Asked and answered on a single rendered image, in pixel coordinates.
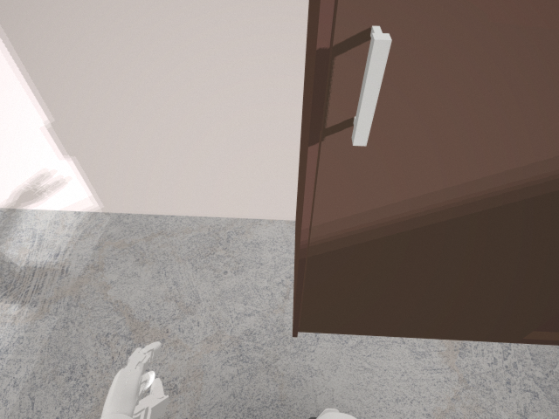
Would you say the wardrobe door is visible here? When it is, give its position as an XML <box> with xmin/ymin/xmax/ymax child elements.
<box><xmin>299</xmin><ymin>0</ymin><xmax>559</xmax><ymax>343</ymax></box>
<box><xmin>535</xmin><ymin>313</ymin><xmax>559</xmax><ymax>333</ymax></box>

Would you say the handle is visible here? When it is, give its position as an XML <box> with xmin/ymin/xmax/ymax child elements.
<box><xmin>352</xmin><ymin>26</ymin><xmax>392</xmax><ymax>146</ymax></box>

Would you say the left robot hand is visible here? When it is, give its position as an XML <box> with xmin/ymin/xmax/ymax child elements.
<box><xmin>101</xmin><ymin>341</ymin><xmax>169</xmax><ymax>419</ymax></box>

